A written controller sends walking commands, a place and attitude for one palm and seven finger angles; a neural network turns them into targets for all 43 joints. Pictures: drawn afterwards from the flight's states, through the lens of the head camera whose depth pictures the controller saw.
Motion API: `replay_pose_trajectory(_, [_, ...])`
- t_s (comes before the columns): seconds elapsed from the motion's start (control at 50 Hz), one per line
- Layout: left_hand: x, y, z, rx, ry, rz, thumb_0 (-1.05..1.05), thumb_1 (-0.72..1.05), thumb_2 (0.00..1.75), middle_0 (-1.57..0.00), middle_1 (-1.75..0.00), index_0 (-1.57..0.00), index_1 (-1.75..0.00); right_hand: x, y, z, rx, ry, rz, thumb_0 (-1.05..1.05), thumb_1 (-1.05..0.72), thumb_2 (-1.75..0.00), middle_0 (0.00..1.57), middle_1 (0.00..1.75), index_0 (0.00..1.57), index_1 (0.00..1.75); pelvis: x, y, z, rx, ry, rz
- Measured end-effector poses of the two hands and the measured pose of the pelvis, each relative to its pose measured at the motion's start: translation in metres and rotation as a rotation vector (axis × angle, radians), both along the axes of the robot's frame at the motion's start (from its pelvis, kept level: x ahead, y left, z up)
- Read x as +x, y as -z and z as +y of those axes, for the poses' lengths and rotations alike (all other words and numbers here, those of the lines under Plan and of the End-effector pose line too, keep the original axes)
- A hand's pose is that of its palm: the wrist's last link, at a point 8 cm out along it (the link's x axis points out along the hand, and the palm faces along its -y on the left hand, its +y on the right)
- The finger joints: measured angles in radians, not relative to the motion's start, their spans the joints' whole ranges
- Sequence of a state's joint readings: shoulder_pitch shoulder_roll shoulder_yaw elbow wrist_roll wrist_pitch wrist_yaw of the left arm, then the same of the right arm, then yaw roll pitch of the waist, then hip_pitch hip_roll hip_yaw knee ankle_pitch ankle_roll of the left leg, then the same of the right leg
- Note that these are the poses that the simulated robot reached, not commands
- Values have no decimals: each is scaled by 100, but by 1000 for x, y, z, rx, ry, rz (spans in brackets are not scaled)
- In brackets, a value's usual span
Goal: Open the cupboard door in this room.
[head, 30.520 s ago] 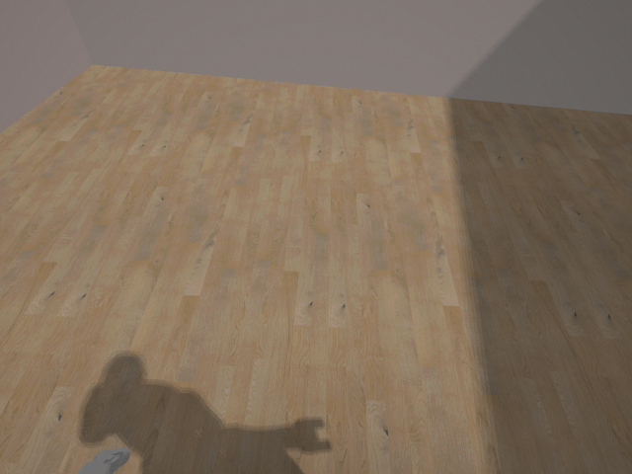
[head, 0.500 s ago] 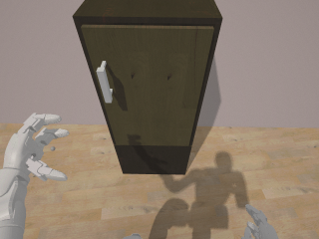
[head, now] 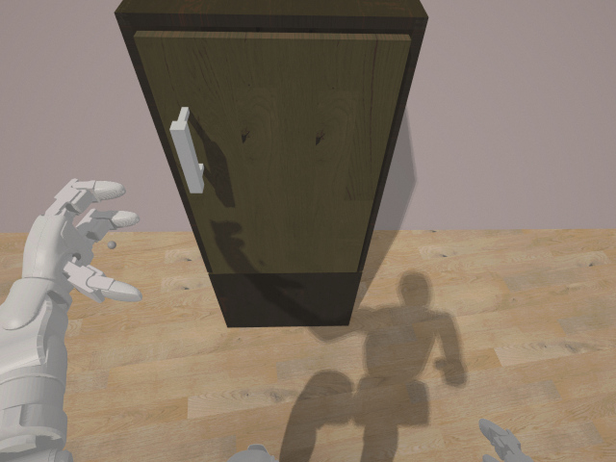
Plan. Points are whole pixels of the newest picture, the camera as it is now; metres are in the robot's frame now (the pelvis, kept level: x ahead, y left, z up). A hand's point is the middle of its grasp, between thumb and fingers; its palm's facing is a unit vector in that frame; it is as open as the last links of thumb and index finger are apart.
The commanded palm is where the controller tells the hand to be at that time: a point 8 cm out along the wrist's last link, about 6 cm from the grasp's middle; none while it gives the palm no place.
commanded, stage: move the hooked fingers beside the handle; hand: left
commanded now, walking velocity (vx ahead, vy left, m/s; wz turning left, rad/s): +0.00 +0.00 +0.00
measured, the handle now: (190, 151) +0.56 +0.21 +0.07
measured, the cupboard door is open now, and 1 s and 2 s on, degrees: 0 0 0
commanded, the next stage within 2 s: slide the fingers in behind the handle in 1.92 s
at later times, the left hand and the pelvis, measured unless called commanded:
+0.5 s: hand (131, 206) +0.42 +0.26 +0.09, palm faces +0.07 -1.00 -0.02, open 14.0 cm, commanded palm +0.39 +0.31 +0.08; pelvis -0.01 +0.01 -0.01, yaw +0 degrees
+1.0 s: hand (139, 174) +0.49 +0.27 +0.09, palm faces +0.07 -1.00 +0.00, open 14.0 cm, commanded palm +0.47 +0.32 +0.08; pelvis +0.00 +0.00 -0.02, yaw -2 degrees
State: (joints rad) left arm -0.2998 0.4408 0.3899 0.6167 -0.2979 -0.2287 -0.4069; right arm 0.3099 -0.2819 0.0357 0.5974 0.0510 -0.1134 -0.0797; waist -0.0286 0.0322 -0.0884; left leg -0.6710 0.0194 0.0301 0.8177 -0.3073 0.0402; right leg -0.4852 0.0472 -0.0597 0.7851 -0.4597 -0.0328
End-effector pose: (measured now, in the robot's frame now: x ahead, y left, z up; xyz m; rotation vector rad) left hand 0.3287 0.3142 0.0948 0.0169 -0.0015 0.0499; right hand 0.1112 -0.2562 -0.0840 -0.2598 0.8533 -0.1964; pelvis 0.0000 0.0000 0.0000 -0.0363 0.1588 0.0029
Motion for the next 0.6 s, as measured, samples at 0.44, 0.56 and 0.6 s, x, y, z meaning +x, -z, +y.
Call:
replay_pose_trajectory(0.44, [59,5,0,-7,-17,17,-1,-50,30,-30,-120,-30,-120,-48,14,-2,-26,62,170,1,-90,-90,21,30,20,30,-8,7,6,-14,-1,47])
replay_pose_trajectory(0.56, [74,3,-1,-7,-22,-4,-1,-50,30,-30,-120,-30,-120,-67,19,-6,-28,92,238,1,-90,-90,21,30,20,30,-7,10,5,-13,8,67])
replay_pose_trajectory(0.6, [79,4,-1,-11,-23,7,-1,-50,30,-30,-120,-30,-120,-74,20,-8,-31,104,262,1,-90,-90,21,30,20,30,-7,11,4,-15,8,74])
